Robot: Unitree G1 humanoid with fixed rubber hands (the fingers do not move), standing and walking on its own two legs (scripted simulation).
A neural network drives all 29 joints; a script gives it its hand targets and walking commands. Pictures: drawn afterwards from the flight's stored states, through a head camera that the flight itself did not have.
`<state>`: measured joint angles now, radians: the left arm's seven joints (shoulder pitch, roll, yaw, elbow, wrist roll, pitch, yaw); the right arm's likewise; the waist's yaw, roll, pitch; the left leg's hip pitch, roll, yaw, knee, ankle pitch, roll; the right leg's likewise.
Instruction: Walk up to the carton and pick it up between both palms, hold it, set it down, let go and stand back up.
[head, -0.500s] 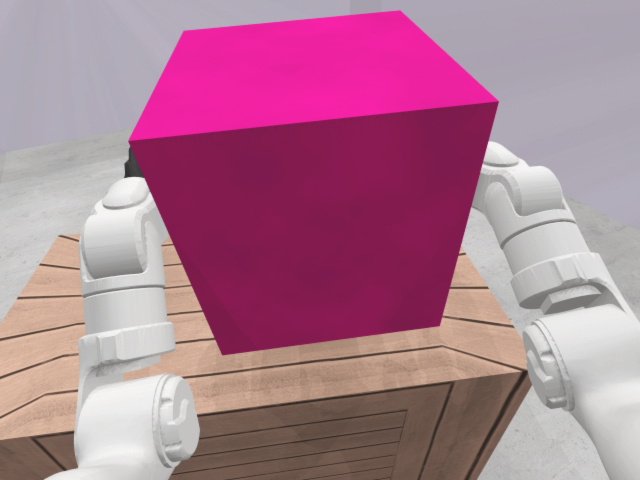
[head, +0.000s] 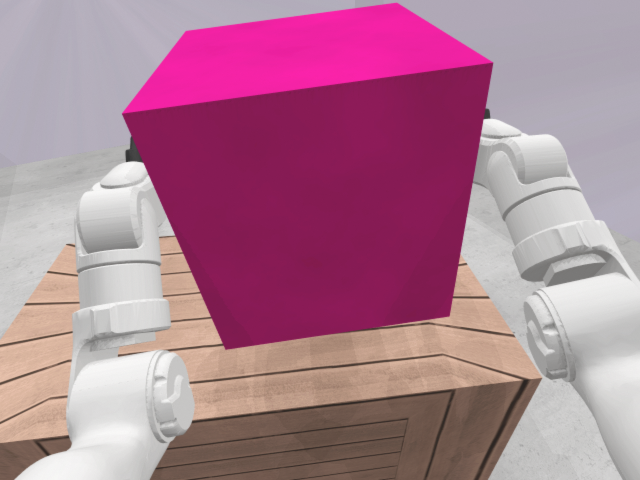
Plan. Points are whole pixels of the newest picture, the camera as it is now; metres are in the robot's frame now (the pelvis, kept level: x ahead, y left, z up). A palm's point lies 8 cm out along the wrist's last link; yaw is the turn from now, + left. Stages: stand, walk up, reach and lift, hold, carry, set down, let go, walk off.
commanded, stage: hold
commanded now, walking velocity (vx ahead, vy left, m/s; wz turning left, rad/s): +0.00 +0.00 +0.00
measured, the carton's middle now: (314, 170) +0.41 +0.00 +0.26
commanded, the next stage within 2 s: none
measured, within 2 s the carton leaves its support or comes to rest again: neither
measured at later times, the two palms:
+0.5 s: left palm (140, 175) +0.35 +0.19 +0.29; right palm (476, 138) +0.36 -0.18 +0.31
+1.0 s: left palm (140, 164) +0.36 +0.19 +0.30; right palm (474, 129) +0.37 -0.18 +0.32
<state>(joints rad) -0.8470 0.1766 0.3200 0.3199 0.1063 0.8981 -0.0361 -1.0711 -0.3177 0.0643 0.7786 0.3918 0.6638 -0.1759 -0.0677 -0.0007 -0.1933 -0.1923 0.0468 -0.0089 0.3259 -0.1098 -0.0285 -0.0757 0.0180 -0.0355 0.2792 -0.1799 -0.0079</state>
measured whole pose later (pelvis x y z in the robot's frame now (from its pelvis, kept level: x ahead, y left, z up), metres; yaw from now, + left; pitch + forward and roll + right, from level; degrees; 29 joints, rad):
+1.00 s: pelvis -0.01 +0.01 +0.00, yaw -1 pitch +0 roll -1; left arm -0.92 0.20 0.29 0.41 0.08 0.88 -0.01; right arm -1.13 -0.34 0.07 0.86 0.41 0.67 -0.16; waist -0.05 0.01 -0.23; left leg -0.24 0.05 0.00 0.35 -0.11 -0.02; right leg -0.12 0.02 -0.03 0.28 -0.16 0.00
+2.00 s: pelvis -0.01 +0.00 +0.00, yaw -1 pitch +0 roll -1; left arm -0.95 0.20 0.30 0.46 0.09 0.88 -0.02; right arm -1.14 -0.33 0.05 0.87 0.40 0.69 -0.17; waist -0.05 0.00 -0.23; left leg -0.24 0.05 -0.01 0.34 -0.10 -0.02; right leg -0.12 0.02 -0.02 0.28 -0.16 -0.01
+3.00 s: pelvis -0.01 +0.01 +0.00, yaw -1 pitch +0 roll -1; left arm -0.96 0.21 0.30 0.47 0.08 0.87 -0.02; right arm -1.14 -0.34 0.06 0.88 0.39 0.69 -0.17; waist -0.04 0.01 -0.25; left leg -0.24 0.05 0.00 0.34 -0.10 -0.02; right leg -0.12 0.02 -0.02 0.28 -0.16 0.00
